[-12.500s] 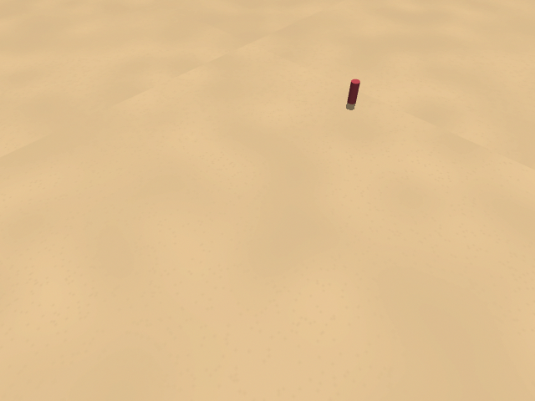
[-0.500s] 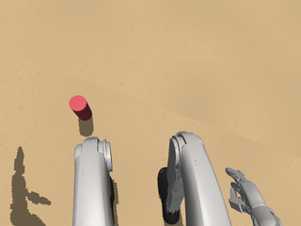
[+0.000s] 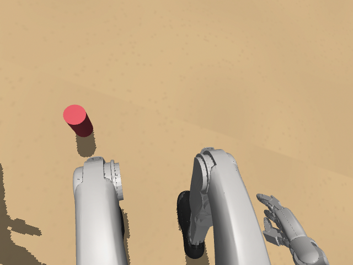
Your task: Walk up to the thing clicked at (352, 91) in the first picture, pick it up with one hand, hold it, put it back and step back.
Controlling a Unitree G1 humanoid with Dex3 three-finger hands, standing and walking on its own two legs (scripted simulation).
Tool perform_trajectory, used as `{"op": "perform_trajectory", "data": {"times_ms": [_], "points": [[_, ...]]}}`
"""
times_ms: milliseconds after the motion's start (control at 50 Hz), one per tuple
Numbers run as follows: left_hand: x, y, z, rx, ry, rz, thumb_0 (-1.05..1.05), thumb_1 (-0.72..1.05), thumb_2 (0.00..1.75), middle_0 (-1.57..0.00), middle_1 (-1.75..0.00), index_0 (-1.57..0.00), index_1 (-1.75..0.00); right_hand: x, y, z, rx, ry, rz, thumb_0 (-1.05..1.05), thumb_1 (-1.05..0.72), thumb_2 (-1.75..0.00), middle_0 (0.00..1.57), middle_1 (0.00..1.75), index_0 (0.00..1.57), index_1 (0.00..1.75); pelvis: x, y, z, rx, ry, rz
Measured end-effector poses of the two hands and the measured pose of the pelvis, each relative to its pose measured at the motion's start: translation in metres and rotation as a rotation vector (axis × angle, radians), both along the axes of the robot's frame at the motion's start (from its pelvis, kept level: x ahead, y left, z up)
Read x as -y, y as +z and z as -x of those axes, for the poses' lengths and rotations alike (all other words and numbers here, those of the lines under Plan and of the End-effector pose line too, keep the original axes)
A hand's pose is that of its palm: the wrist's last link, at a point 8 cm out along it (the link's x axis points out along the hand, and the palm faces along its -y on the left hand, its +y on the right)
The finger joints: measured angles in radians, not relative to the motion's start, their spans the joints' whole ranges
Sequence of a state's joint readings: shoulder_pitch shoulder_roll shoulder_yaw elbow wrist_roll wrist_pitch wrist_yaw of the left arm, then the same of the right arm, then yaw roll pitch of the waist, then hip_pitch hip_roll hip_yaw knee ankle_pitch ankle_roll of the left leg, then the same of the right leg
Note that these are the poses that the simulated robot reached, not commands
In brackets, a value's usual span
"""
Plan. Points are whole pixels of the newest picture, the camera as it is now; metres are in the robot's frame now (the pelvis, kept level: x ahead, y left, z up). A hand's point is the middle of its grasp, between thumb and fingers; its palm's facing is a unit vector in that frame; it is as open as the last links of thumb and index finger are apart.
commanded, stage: approach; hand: left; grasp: from the side
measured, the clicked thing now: (79, 122) +0.46 +0.23 -0.28
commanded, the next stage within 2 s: close in in 0.30 s
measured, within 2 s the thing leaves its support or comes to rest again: neither
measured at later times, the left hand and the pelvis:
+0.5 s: hand (46, 132) +0.41 +0.29 -0.21, palm faces +0.04 -1.00 +0.03, open 17.5 cm; pelvis -0.01 +0.01 -0.07, yaw -5 degrees
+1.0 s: hand (74, 132) +0.42 +0.24 -0.24, palm faces +0.08 -1.00 +0.02, open 17.5 cm; pelvis -0.02 +0.02 -0.08, yaw -8 degrees
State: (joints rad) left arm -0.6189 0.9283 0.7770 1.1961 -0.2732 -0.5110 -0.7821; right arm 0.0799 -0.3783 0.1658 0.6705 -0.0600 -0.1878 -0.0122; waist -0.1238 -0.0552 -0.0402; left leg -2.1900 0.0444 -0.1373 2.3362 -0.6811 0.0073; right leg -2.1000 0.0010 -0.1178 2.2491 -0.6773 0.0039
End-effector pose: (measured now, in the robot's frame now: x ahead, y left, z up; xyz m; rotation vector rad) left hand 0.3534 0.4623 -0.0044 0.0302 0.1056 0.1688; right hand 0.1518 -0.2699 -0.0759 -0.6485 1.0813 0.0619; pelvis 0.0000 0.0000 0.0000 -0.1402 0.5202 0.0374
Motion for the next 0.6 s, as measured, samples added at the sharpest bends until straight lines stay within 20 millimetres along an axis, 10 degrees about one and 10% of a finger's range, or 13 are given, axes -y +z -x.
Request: {"op": "perform_trajectory", "data": {"times_ms": [260,600], "points": [[0.063,-0.141,-0.021,-0.031,-0.080,0.084,-0.02,-0.57,0.04,-0.07,-0.09,-0.05,-0.10,-0.004,-0.016,0.005,-0.079,0.117,0.108,0.00,-0.91,-0.90,0.21,0.30,0.20,0.30,-0.003,-0.043,0.004,0.108,-0.034,0.044],[0.134,-0.215,-0.033,-0.019,-0.085,0.093,-0.02,-0.59,0.03,-0.06,-0.09,-0.05,-0.09,-0.017,-0.029,0.016,-0.167,0.262,0.174,0.00,-0.93,-0.90,0.21,0.30,0.20,0.30,-0.008,-0.071,0.011,0.250,-0.071,0.101]]}}
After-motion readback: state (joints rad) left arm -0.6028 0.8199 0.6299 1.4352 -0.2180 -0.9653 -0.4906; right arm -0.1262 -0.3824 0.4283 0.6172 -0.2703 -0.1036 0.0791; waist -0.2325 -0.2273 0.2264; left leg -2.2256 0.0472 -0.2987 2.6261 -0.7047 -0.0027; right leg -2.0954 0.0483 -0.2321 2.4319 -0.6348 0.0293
